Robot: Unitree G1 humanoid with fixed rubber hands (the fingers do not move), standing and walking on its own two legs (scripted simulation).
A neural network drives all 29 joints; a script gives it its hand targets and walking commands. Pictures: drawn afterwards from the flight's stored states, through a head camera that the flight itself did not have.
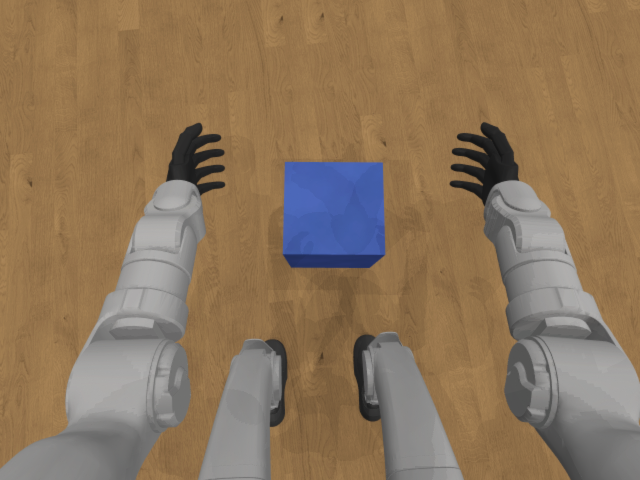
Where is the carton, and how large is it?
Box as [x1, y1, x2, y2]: [283, 162, 384, 267]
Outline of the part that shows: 285,162 283,254 291,267 369,267 384,255 382,162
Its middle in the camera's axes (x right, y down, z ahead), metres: +0.03 -0.04 +0.93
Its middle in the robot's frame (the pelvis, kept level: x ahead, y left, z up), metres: +0.51 -0.04 -0.53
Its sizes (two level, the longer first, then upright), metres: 0.210 0.200 0.250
